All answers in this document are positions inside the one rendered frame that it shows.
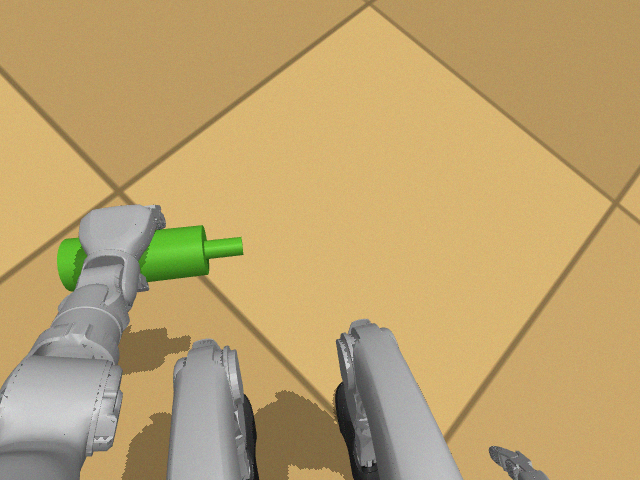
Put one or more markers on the right robot hand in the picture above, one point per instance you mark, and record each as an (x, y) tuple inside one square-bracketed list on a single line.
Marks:
[(518, 466)]

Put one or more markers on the right robot foot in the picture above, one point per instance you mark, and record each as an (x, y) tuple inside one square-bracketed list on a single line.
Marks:
[(348, 433)]

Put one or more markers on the bottle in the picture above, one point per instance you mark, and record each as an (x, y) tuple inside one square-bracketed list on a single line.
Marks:
[(173, 253)]

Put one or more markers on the left robot hand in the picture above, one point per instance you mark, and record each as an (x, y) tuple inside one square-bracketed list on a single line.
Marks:
[(127, 228)]

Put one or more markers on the left robot arm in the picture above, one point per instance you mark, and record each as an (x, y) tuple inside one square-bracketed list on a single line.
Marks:
[(62, 401)]

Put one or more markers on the left robot foot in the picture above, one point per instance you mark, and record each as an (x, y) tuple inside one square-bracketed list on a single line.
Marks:
[(251, 438)]

